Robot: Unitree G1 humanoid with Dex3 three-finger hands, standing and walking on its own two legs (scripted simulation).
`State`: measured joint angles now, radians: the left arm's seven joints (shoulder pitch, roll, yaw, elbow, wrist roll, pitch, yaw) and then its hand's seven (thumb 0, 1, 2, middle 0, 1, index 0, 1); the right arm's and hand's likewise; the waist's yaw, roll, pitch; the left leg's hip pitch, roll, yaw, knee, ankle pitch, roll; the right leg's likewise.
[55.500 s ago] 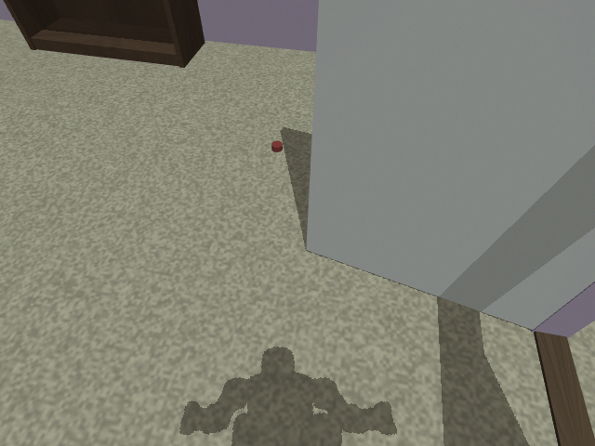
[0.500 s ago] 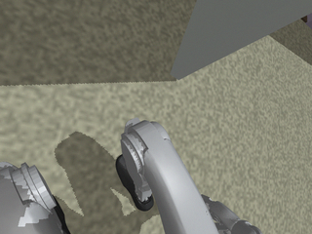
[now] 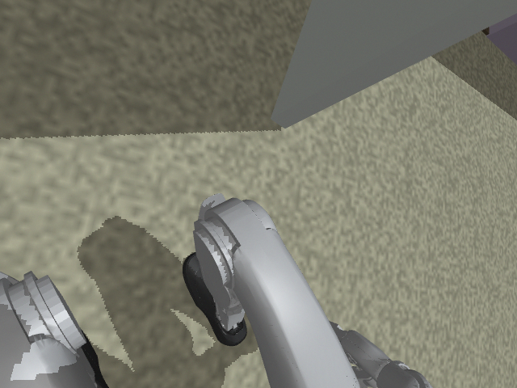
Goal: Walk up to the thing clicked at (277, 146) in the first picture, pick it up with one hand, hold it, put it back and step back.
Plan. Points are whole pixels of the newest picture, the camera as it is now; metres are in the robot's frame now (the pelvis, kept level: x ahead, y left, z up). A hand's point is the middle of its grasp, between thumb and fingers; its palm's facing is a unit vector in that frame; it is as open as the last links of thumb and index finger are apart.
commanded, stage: open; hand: left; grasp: from above
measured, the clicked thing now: out of the picture +0.47 +0.31 -0.29
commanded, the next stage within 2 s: withdraw in 0.76 s
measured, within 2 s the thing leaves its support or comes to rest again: neither
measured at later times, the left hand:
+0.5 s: hand out of the picture +0.45 +0.31 -0.25, palm faces -0.42 -0.17 -0.89, open 13.2 cm
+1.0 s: hand out of the picture +0.45 +0.31 -0.25, palm faces -0.40 -0.17 -0.90, open 14.3 cm
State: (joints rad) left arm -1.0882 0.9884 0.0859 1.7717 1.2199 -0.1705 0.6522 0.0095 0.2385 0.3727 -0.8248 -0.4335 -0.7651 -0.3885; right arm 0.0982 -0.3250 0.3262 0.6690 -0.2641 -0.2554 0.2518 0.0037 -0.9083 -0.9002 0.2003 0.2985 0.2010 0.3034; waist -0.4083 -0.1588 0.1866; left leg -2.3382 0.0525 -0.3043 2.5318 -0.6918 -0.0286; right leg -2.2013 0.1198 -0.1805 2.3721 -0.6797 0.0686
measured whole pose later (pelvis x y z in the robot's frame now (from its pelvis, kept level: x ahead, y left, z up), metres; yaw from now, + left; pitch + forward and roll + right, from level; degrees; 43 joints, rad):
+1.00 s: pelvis +0.00 +0.00 +0.01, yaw +0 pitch +26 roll -14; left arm -1.08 1.00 0.07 1.74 1.20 -0.17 0.64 0.00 -0.53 1.00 -0.10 -0.97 -0.07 -0.98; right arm 0.10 -0.33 0.35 0.65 -0.26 -0.26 0.24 0.00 -0.90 -0.90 0.20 0.30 0.20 0.30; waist -0.41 -0.17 0.20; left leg -2.32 0.05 -0.31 2.52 -0.69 -0.03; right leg -2.18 0.12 -0.19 2.35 -0.67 0.06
